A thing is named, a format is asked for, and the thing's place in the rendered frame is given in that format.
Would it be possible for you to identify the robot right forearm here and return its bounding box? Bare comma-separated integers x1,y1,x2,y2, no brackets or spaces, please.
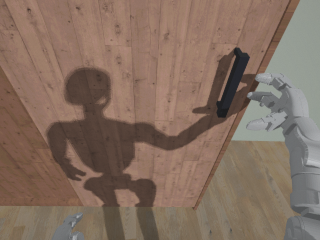
282,117,320,221

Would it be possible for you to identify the wardrobe door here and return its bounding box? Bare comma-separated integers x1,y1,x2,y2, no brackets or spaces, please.
0,0,289,207
0,66,79,199

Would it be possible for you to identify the robot right hand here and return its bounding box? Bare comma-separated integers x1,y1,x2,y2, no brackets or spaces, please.
246,73,309,132

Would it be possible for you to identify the right robot upper arm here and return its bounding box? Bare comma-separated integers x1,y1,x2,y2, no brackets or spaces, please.
283,215,320,240

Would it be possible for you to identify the handle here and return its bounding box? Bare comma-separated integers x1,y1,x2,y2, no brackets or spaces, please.
216,47,250,118

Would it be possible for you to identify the robot left hand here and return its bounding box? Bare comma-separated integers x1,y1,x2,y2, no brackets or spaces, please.
51,212,85,240

